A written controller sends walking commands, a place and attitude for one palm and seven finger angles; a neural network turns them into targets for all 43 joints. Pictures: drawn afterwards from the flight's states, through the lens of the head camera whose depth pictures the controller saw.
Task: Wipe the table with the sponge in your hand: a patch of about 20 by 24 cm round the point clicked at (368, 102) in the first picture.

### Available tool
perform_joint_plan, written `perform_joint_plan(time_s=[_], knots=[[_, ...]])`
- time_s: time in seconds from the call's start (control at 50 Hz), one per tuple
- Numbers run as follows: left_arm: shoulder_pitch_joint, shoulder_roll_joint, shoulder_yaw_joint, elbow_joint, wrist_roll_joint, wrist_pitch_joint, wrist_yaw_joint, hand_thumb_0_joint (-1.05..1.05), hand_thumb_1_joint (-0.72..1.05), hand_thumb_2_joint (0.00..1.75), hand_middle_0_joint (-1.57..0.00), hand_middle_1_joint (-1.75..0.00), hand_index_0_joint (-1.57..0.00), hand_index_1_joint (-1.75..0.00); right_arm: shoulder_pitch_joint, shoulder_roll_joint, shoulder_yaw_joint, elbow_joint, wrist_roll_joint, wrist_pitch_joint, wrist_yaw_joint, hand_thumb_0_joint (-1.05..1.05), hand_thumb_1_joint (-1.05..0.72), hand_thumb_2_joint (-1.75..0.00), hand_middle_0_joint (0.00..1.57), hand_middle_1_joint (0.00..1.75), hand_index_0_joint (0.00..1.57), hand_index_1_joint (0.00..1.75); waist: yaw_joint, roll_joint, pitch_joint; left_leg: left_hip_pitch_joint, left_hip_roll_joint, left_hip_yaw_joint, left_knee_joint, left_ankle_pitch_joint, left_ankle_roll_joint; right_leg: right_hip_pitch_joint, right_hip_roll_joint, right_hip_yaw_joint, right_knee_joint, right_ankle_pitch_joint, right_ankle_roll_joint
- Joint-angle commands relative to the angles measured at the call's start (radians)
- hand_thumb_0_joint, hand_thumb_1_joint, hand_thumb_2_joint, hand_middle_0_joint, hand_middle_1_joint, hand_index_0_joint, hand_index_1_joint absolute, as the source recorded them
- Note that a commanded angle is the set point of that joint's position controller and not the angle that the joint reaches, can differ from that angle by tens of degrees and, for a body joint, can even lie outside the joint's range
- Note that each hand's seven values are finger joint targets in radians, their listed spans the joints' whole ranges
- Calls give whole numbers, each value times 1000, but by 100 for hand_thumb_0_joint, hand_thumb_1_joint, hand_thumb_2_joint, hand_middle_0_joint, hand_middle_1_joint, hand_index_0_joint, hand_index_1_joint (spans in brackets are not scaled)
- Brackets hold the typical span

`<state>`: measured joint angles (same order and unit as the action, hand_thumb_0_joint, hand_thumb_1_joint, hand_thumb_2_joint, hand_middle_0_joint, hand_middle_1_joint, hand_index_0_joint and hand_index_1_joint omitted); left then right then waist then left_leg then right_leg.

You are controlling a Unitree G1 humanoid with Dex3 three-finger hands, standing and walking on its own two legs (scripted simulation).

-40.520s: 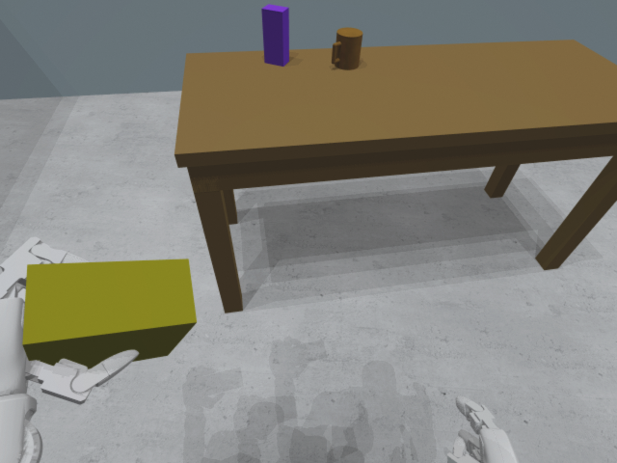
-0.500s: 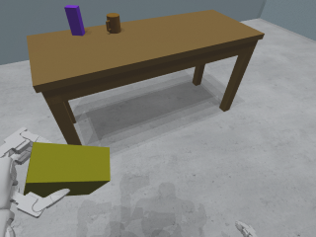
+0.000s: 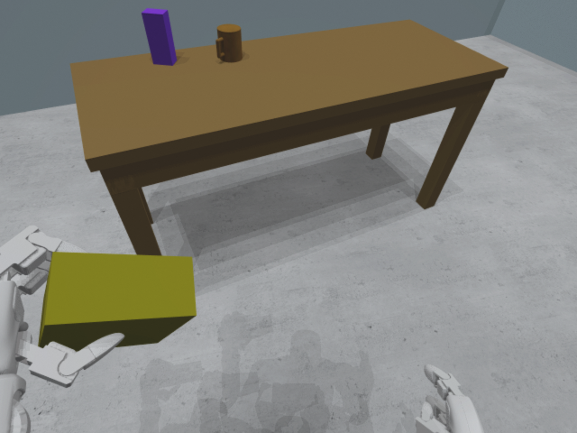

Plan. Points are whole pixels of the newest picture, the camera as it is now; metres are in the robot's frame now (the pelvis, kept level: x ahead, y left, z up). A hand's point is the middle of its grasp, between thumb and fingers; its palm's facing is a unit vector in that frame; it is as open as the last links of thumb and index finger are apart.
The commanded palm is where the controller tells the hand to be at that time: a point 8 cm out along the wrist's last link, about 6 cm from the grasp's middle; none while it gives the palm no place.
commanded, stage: stop stepping back and stand still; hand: left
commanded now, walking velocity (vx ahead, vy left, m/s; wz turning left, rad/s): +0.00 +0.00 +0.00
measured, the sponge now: (136, 305) +0.23 +0.19 +0.12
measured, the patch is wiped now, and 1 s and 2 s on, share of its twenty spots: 1.00 1.00 1.00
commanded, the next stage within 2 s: stand and wait in 0.28 s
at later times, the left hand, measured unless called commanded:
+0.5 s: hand (56, 297) +0.21 +0.26 +0.16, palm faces +0.40 -0.85 -0.34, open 10.5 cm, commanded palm +0.16 +0.29 +0.18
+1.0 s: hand (68, 309) +0.20 +0.24 +0.15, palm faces +0.39 -0.85 -0.35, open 10.5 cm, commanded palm +0.15 +0.28 +0.18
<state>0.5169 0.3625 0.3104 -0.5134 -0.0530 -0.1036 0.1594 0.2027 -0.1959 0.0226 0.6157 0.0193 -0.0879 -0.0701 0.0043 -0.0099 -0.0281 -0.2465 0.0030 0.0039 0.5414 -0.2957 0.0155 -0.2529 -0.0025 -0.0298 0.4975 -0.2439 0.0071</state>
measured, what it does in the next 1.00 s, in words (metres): stands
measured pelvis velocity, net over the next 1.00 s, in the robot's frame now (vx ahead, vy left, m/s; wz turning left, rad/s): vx -0.01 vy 0.00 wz -0.01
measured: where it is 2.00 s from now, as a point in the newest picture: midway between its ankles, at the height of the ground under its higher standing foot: outside the picture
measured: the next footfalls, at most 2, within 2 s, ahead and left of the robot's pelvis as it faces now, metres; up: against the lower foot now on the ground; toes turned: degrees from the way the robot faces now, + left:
none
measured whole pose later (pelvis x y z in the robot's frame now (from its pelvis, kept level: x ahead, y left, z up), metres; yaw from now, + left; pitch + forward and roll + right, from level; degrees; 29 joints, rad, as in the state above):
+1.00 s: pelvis -0.01 +0.00 +0.01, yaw -1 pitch +0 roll -1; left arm 0.49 0.34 0.29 -0.44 -0.05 -0.09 0.17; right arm 0.20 -0.22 0.02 0.62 0.01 -0.06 -0.08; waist 0.00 0.03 -0.04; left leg -0.25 0.01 0.02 0.48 -0.24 0.02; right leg -0.24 0.01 -0.02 0.39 -0.16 0.01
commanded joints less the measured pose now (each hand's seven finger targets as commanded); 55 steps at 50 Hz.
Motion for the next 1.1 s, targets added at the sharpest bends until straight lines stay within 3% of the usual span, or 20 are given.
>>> perform_joint_plan(time_s=[0.0, 0.06, 0.16, 0.26, 0.46, 0.52, 0.66, 0.88, 0.98, 1.08], knots=[[-156, 151, 112, -197, -7, -76, 24, 0, 10, 130, -120, -160, -120, -160, -126, -131, -47, -159, 1, -59, -14, 0, -90, -90, 20, 30, 20, 30, -4, 85, -107, 19, 112, -130, -126, 302, 24, 94, -48, 68, -52, 236, -8], [-131, 126, 87, -170, -9, -69, 15, 0, 10, 130, -120, -160, -120, -160, -129, -133, -48, -166, 2, -56, -8, 0, -90, -90, 20, 30, 20, 30, -6, 104, -122, 49, 105, -117, -119, 360, 15, 104, -55, 69, -57, 285, -14], [-102, 145, 99, -211, -10, -69, 11, 0, 10, 130, -120, -160, -120, -160, -139, -132, -44, -180, -1, -41, -2, 0, -90, -90, 20, 30, 20, 30, -2, 111, -147, 56, 109, -116, -126, 428, 4, 126, -50, 49, -47, 311, -12], [-103, 168, 127, -221, -12, -70, 16, 0, 10, 130, -120, -160, -120, -160, -143, -128, -40, -185, -4, -26, -4, 0, -90, -90, 20, 30, 20, 30, 1, 118, -118, 11, 104, -115, -149, 331, 1, 126, -52, 60, -72, 268, -15], [-132, 140, 94, -199, -10, -69, 20, 0, 10, 130, -120, -160, -120, -160, -144, -133, -42, -184, -2, -27, -12, 0, -90, -90, 20, 30, 20, 30, -1, 122, -103, 7, 95, -105, -171, 211, 0, 104, -54, 68, -96, 208, -13], [-146, 132, 87, -181, -8, -69, 22, 0, 10, 130, -120, -160, -120, -160, -139, -130, -42, -174, -3, -27, -13, 0, -90, -90, 20, 30, 20, 30, -1, 70, -96, -8, 90, -101, -172, 144, 3, 98, -55, 79, -116, 176, -12], [-141, 150, 104, -152, -5, -66, 25, 0, 10, 130, -120, -160, -120, -160, -147, -134, -44, -172, -6, -26, -16, 0, -90, -90, 20, 30, 20, 30, -1, 66, -74, -25, 75, -97, -168, 65, 5, 64, -70, 109, -163, 88, -22], [-138, 143, 97, -176, -3, -68, 28, 0, 10, 130, -120, -160, -120, -160, -141, -130, -44, -167, -6, -29, -16, 0, -90, -90, 20, 30, 20, 30, -2, 73, -94, -5, 74, -91, -159, 88, 6, 63, -68, 116, -167, 90, -23], [-140, 143, 98, -156, -3, -64, 29, 0, 10, 130, -120, -160, -120, -160, -137, -132, -45, -168, -6, -30, -18, 0, -90, -90, 20, 30, 20, 30, -1, 48, -86, -8, 73, -90, -159, 81, 7, 60, -67, 115, -174, 75, -20], [-148, 141, 94, -169, -3, -65, 28, 0, 10, 130, -120, -160, -120, -160, -142, -133, -45, -172, -6, -31, -19, 0, -90, -90, 20, 30, 20, 30, 2, 70, -92, -5, 76, -95, -170, 102, 7, 73, -61, 103, -156, 105, -17]])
